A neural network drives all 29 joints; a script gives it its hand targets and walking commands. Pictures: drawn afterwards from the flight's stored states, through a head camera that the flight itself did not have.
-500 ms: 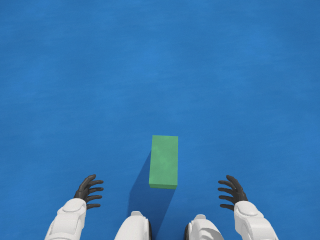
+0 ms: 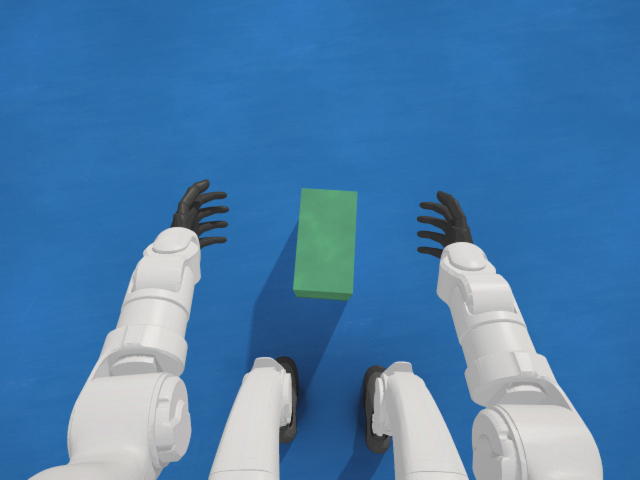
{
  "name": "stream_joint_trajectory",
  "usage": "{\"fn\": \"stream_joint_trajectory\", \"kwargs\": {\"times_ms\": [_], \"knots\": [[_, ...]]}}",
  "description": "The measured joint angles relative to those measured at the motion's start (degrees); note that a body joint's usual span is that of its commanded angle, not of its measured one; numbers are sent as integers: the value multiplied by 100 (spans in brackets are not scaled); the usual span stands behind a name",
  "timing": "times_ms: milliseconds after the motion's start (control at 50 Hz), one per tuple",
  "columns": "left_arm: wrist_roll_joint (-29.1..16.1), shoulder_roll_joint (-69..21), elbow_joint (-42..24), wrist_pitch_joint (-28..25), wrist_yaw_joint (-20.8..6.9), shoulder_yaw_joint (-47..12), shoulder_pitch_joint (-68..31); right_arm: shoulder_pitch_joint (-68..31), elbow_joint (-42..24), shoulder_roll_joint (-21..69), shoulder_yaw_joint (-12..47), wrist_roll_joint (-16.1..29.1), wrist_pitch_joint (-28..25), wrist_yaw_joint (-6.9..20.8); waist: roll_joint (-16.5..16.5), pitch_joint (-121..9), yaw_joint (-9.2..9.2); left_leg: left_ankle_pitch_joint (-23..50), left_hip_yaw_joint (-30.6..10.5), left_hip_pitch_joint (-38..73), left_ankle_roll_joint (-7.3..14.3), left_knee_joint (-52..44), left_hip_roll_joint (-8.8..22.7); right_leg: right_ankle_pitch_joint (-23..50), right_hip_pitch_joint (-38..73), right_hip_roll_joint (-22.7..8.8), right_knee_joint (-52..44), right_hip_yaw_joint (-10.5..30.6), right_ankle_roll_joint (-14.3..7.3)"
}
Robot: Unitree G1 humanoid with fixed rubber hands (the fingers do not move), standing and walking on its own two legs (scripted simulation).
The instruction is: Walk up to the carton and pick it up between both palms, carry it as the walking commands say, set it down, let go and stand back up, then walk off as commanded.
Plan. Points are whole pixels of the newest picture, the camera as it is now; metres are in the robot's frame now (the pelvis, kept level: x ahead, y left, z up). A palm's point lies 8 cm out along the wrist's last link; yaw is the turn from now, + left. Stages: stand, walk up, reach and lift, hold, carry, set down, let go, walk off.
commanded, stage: reach and lift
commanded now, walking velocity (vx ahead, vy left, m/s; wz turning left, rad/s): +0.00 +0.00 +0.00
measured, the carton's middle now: (325, 246) +0.52 +0.01 -0.61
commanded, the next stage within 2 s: none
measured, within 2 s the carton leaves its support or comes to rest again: neither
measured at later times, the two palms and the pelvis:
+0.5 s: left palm (205, 146) +0.55 +0.20 -0.12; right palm (428, 161) +0.53 -0.13 -0.13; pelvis +0.02 +0.01 -0.02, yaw -1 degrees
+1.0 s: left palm (226, 173) +0.55 +0.19 -0.22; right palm (408, 183) +0.54 -0.13 -0.23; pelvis +0.01 +0.00 -0.10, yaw +0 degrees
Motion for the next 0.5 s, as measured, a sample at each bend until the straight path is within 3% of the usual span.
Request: {"fn": "stream_joint_trajectory", "kwargs": {"times_ms": [220,500], "knots": [[183,112,772,-867,117,383,-1376,-1249,657,4,-661,-260,-883,-124,-7,-43,11,-19,-103,-873,0,202,-16,-25,-801,-14,141,-92,9],[439,208,651,-1303,148,719,-2673,-2591,793,-244,-1252,-417,-1513,34,-2,75,19,-39,-122,-1786,49,258,-16,6,-1656,-4,94,-97,72]]}}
